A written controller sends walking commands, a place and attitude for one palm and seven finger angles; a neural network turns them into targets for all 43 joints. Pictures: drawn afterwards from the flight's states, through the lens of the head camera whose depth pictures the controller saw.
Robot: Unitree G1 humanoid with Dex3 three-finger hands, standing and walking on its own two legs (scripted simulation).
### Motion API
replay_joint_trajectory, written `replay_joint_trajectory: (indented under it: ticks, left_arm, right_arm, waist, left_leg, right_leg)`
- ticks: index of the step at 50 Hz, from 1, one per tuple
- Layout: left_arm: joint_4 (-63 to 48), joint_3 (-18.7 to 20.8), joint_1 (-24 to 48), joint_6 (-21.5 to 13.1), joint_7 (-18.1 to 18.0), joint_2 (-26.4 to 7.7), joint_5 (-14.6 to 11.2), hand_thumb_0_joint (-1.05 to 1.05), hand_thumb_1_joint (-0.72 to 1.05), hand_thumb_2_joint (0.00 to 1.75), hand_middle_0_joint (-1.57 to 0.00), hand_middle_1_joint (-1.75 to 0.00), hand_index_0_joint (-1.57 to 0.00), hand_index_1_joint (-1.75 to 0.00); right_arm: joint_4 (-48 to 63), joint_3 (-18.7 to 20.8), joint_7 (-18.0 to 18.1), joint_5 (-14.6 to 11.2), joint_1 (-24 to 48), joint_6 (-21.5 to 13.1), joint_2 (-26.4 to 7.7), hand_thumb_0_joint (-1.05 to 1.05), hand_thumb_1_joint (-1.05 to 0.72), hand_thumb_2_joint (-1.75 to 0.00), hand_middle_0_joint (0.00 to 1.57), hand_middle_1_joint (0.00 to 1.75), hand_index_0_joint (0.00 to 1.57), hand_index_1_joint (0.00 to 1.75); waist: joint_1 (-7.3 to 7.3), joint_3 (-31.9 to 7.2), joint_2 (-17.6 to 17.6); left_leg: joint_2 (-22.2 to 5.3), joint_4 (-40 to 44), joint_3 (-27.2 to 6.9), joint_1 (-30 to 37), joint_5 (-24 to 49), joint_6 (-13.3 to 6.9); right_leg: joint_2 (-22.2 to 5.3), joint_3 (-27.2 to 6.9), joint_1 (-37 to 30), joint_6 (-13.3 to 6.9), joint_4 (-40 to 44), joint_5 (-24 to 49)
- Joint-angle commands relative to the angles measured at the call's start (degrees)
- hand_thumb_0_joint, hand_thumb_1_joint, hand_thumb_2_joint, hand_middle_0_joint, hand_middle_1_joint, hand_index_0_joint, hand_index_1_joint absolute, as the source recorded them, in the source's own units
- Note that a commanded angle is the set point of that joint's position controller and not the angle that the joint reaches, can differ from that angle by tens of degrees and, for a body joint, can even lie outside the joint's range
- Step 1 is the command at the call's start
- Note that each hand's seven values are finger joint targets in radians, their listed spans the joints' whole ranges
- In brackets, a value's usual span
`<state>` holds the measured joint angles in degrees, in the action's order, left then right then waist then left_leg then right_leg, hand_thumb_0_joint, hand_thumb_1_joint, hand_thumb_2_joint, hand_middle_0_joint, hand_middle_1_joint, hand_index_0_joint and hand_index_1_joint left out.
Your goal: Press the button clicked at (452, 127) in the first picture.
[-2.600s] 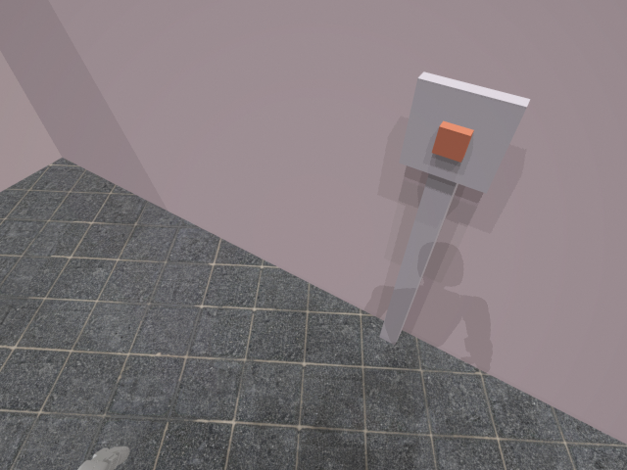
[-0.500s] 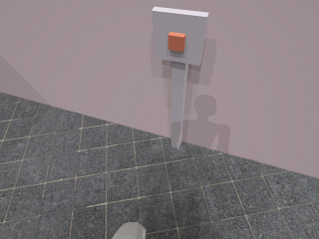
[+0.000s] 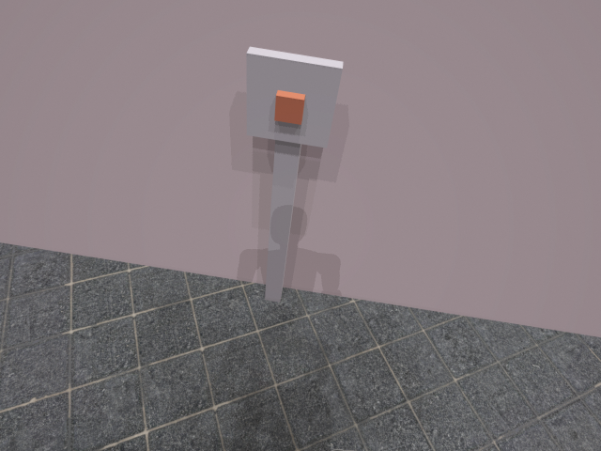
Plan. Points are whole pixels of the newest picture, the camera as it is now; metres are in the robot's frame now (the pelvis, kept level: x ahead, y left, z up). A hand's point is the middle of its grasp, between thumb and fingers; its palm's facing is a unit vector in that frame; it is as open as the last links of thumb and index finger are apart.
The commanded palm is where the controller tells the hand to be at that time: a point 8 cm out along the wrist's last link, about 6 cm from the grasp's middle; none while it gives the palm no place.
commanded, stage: take the last steps up to it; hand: left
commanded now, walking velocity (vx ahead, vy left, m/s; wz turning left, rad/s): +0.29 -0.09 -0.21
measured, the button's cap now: (289, 106) +0.72 +0.08 +0.08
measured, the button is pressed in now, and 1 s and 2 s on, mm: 0 0 0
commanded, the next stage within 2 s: come to a stop and stand still in 0.72 s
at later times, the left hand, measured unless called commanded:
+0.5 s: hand (243, 432) +0.18 +0.09 -0.17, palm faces -0.13 -0.98 -0.15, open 7.4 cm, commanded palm none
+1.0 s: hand out of the picture +0.15 +0.11 -0.20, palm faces +0.00 -0.99 -0.11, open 7.4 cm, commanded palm none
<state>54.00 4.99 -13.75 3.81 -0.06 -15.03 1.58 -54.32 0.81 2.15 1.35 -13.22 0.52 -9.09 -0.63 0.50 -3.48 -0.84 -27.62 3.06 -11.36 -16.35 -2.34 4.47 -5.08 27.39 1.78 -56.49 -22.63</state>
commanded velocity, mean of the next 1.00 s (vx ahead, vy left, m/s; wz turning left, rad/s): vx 0.12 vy -0.06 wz -0.02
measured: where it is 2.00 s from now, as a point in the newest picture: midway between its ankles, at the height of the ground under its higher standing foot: outside the picture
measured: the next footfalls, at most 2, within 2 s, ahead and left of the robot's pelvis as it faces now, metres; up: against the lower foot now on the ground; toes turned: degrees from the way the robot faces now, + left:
right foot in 0.44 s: +0.10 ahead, -0.18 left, +0.00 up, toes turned -12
left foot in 0.86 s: +0.32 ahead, +0.02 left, +0.00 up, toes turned +4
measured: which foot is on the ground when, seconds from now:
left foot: down 0.00-0.44, up 0.46-0.84, down 0.86-1.00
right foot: up 0.00-0.42, down 0.44-0.88, up 0.90-1.00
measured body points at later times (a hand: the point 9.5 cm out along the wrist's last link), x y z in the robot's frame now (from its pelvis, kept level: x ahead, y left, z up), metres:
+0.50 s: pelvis +0.06 -0.06 -0.01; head +0.08 -0.07 +0.44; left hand +0.19 +0.14 -0.15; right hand -0.10 -0.27 -0.16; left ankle -0.01 +0.08 -0.71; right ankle +0.06 -0.17 -0.74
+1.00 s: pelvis +0.21 -0.05 -0.01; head +0.23 -0.01 +0.44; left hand +0.15 +0.16 -0.19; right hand +0.29 -0.27 -0.14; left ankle +0.28 +0.01 -0.74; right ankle +0.11 -0.18 -0.69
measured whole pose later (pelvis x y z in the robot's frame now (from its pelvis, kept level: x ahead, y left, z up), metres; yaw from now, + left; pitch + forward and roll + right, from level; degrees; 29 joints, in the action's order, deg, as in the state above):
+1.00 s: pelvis +0.21 -0.05 -0.01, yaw -6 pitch -2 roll -2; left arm 66.3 1.2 -21.9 1.2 -2.5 -7.9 0.6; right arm -58.4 0.3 2.3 0.6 -6.6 -1.8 -6.3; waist -2.9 4.6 -3.0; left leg -2.8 -32.8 10.2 -18.1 -12.6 -4.8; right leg -1.6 1.9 13.5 1.9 -53.1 -31.3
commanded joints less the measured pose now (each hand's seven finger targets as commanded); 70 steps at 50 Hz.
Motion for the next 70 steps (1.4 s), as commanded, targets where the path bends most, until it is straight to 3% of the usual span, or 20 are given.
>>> replay_joint_trajectory:
  ticks: [1, 11, 16, 20, 21, 22, 23, 26, 30, 39, 42, 43, 44, 45, 49, 52, 58, 66, 69, 70]
  left_arm:
    - [-2.1, 0.1, -2.9, -1.5, 0.8, -1.6, 0.1, 0.0, 0.9, 0.9, -0.2, -0.3, -0.2, -0.3]
    - [-3.4, -1.0, 8.0, -2.5, 2.5, 0.4, 0.4, 0.0, 0.9, 0.9, -0.2, -0.3, -0.2, -0.3]
    - [-2.3, -1.8, 9.0, -3.4, 2.4, 2.6, 0.0, 0.0, 0.9, 0.9, -0.2, -0.3, -0.2, -0.3]
    - [2.6, -1.0, -1.0, -4.7, 1.7, 1.0, -0.1, 0.0, 0.9, 0.9, -0.2, -0.3, -0.2, -0.3]
    - [4.8, -0.4, -7.0, -5.6, 1.1, -2.1, 0.1, 0.0, 0.9, 0.9, -0.2, -0.3, -0.2, -0.3]
    - [7.0, 0.8, -13.8, -6.2, 0.3, -8.1, 0.1, 0.0, 0.9, 0.9, -0.2, -0.3, -0.2, -0.3]
    - [7.5, 0.8, -16.6, -5.9, -0.3, -9.4, -0.8, 0.0, 0.9, 0.9, -0.2, -0.3, -0.2, -0.3]
    - [6.0, -0.6, -6.7, -6.2, -0.8, -2.7, -0.7, 0.0, 0.9, 0.9, -0.2, -0.3, -0.2, -0.3]
    - [5.9, -2.1, -6.5, -7.8, -1.2, 2.8, -0.2, 0.0, 0.9, 0.9, -0.2, -0.3, -0.2, -0.3]
    - [8.7, -2.3, -10.6, -8.0, -1.6, -0.6, 0.1, 0.0, 0.9, 0.9, -0.2, -0.3, -0.2, -0.3]
    - [9.3, -2.3, -9.8, -7.4, -1.9, -0.3, -0.3, 0.0, 0.9, 0.9, -0.2, -0.3, -0.2, -0.3]
    - [9.2, -2.8, -11.6, -6.9, -2.1, 1.8, -0.9, 0.0, 0.9, 0.9, -0.2, -0.3, -0.2, -0.3]
    - [9.6, -3.6, -16.2, -6.4, -2.2, 4.4, -2.0, 0.0, 0.9, 0.9, -0.2, -0.3, -0.2, -0.3]
    - [10.3, -3.7, -17.4, -5.7, -2.7, 3.3, -1.8, 0.0, 0.9, 0.9, -0.2, -0.3, -0.2, -0.3]
    - [8.8, -2.7, -10.5, -2.5, -2.9, 2.5, -0.3, 0.0, 0.9, 0.9, -0.2, -0.3, -0.2, -0.3]
    - [7.6, -1.5, -11.9, -1.0, -2.5, 2.3, -0.1, 0.0, 0.9, 0.9, -0.2, -0.3, -0.2, -0.3]
    - [3.9, 0.3, -9.6, 0.4, -1.7, 1.9, 0.2, 0.0, 0.9, 0.9, -0.2, -0.3, -0.2, -0.3]
    - [3.6, -1.4, -9.6, -0.9, -1.3, 3.5, -0.1, 0.0, 0.9, 0.9, -0.2, -0.3, -0.2, -0.3]
    - [6.6, -1.3, -17.5, -2.4, -1.6, 0.4, 0.4, 0.0, 0.9, 0.9, -0.2, -0.3, -0.2, -0.3]
    - [5.4, -1.4, -14.1, -3.3, -1.9, -2.9, 1.0, 0.0, 0.9, 0.9, -0.2, -0.3, -0.2, -0.3]
  right_arm:
    - [2.8, 2.2, 0.7, 0.1, -1.5, -2.2, -10.3, 0.0, -0.9, -0.9, 0.2, 0.3, 0.2, 0.3]
    - [-4.6, 3.3, 0.6, 0.6, -14.8, -3.8, -10.3, 0.0, -0.9, -0.9, 0.2, 0.3, 0.2, 0.3]
    - [-7.0, 3.3, -0.1, 1.0, -15.1, -3.3, -10.1, 0.0, -0.9, -0.9, 0.2, 0.3, 0.2, 0.3]
    - [-8.4, 3.1, -0.6, 0.5, -13.7, -3.0, -8.6, 0.0, -0.9, -0.9, 0.2, 0.3, 0.2, 0.3]
    - [-8.3, 2.6, -1.0, -0.1, -13.7, -3.2, -6.7, 0.0, -0.9, -0.9, 0.2, 0.3, 0.2, 0.3]
    - [-6.6, 1.5, -1.3, -0.5, -13.1, -3.6, -2.4, 0.0, -0.9, -0.9, 0.2, 0.3, 0.2, 0.3]
    - [-4.5, 1.9, -1.2, 0.0, -8.1, -3.1, -5.4, 0.0, -0.9, -0.9, 0.2, 0.3, 0.2, 0.3]
    - [-6.2, 2.9, -1.8, 0.2, -7.6, -2.1, -4.4, 0.0, -0.9, -0.9, 0.2, 0.3, 0.2, 0.3]
    - [-7.2, 3.0, -2.1, 0.6, -10.6, -1.2, -0.4, 0.0, -0.9, -0.9, 0.2, 0.3, 0.2, 0.3]
    - [-2.2, 2.3, -3.1, -0.1, 0.9, -2.1, -1.3, 0.0, -0.9, -0.9, 0.2, 0.3, 0.2, 0.3]
    - [-5.3, 2.2, -2.1, 0.1, -7.9, -2.9, -3.2, 0.0, -0.9, -0.9, 0.2, 0.3, 0.2, 0.3]
    - [-6.5, 2.6, -1.2, 0.5, -12.9, -3.4, -6.7, 0.0, -0.9, -0.9, 0.2, 0.3, 0.2, 0.3]
    - [-6.7, 2.7, -0.5, 0.1, -13.9, -3.4, -10.6, 0.0, -0.9, -0.9, 0.2, 0.3, 0.2, 0.3]
    - [-6.4, 2.1, 0.2, -1.1, -10.8, -2.6, -10.7, 0.0, -0.9, -0.9, 0.2, 0.3, 0.2, 0.3]
    - [-4.3, 1.8, 1.6, -1.0, -1.6, -1.5, -8.0, 0.0, -0.9, -0.9, 0.2, 0.3, 0.2, 0.3]
    - [-3.6, 2.9, 1.7, -1.1, -0.4, -1.1, -9.0, 0.0, -0.9, -0.9, 0.2, 0.3, 0.2, 0.3]
    - [-1.0, 4.0, 1.0, -0.5, 3.5, -0.7, -7.9, 0.0, -0.9, -0.9, 0.2, 0.3, 0.2, 0.3]
    - [-1.9, 5.0, -0.8, 0.9, 1.6, 0.6, -9.9, 0.0, -0.9, -0.9, 0.2, 0.3, 0.2, 0.3]
    - [-2.7, 4.8, -1.2, 0.0, 0.0, 1.3, -8.2, 0.0, -0.9, -0.9, 0.2, 0.3, 0.2, 0.3]
    - [-2.3, 3.7, -1.5, -0.9, -1.5, 1.8, -2.8, 0.0, -0.9, -0.9, 0.2, 0.3, 0.2, 0.3]
  waist:
    - [-0.15, -0.2, 10.8]
    - [5.06, 5.7, 9.8]
    - [4.84, 5.0, 13.1]
    - [-0.34, 0.7, 7.8]
    - [-3.08, -2.5, 2.1]
    - [-5.42, -5.6, -14.6]
    - [-6.72, -3.6, -11.2]
    - [-1.78, 6.5, -5.8]
    - [1.95, 7.1, 0.4]
    - [0.1, 6.2, -4.2]
    - [4.57, 1.5, -0.5]
    - [5.37, -4.8, 7.3]
    - [3.54, -10.5, 18.6]
    - [2.13, -11.1, 17.1]
    - [1.17, 2.7, 9.7]
    - [0.39, -2.2, 6.8]
    - [-0.11, -4.4, 12.0]
    - [0.42, -0.9, 18.1]
    - [-2.53, -0.2, 4.0]
    - [-0.84, 3.0, -12.1]
  left_leg:
    - [-12.7, 12.5, -9.1, 3.7, 13.5, -4.8]
    - [-18.9, 18.0, -12.9, 9.8, 0.6, -7.9]
    - [-16.9, 16.2, -8.2, 4.7, 2.2, -6.0]
    - [-12.6, 5.3, -3.1, -3.5, 0.3, -1.8]
    - [-10.0, -4.9, 1.6, -11.9, -0.6, 0.3]
    - [-3.3, -21.0, 7.3, -25.1, -15.6, 2.8]
    - [-3.5, -30.6, 1.7, -28.6, -19.1, 2.2]
    - [-7.6, -37.2, -0.8, -26.6, -6.7, 2.2]
    - [-7.3, -32.8, 0.7, -21.7, -0.2, 3.9]
    - [-4.7, -12.9, 3.6, -15.8, 2.2, 2.6]
    - [-2.2, -1.0, 3.5, 0.5, 13.3, 1.9]
    - [-9.0, 0.0, -2.5, 11.7, 34.5, 0.1]
    - [-22.0, -0.1, -15.1, 19.7, 61.7, -6.3]
    - [-24.4, 1.9, -13.6, 14.9, 67.8, -9.8]
    - [-21.1, 8.7, -9.5, -1.1, 50.9, -8.0]
    - [-20.5, 8.3, -6.5, 1.8, 46.8, -7.9]
    - [-17.2, 10.8, -3.7, -3.3, 22.0, -6.5]
    - [-14.6, 20.0, -9.1, -8.8, -17.1, -3.6]
    - [-7.1, 9.6, -2.0, -15.3, -17.9, 1.7]
    - [-1.7, -4.4, 1.4, -19.3, -12.9, 4.6]
  right_leg:
    - [-3.0, 2.2, 5.4, 1.2, -9.4, 3.2]
    - [-9.1, 5.3, 9.5, 0.4, 6.4, 2.9]
    - [-7.7, 9.9, -1.2, -0.8, 18.2, 1.8]
    - [-5.5, 12.0, -22.2, -2.3, 32.3, 10.0]
    - [-11.6, 5.3, -34.3, -4.5, 34.9, 7.1]
    - [-25.6, -13.2, -43.6, -9.7, 40.2, 1.2]
    - [-29.3, -19.3, -38.2, -12.1, 44.8, 1.1]
    - [-24.4, -10.4, -22.0, -10.6, 48.6, -5.2]
    - [-19.9, 2.3, -17.4, -10.0, 46.8, 18.9]
    - [-19.3, 5.1, -21.9, -10.1, 41.2, 34.8]
    - [-15.2, 8.2, -20.0, -6.6, 26.2, 40.2]
    - [-10.7, 10.5, -15.1, -3.4, 16.2, 29.9]
    - [-5.6, 11.3, -7.8, -0.7, 6.2, -2.4]
    - [-6.5, 6.4, -11.5, -0.7, 0.5, -14.9]
    - [-9.1, 3.3, -7.7, 0.8, -2.3, -7.7]
    - [-7.4, 3.0, -4.0, 1.2, -9.6, -3.2]
    - [-6.6, 2.7, -1.9, 1.7, -13.7, 3.2]
    - [-5.6, 10.7, -14.5, -1.5, 16.8, -5.9]
    - [-7.7, 8.6, -26.8, -2.8, 40.5, 0.8]
    - [-20.5, -9.7, -19.7, -6.4, 51.8, -16.4]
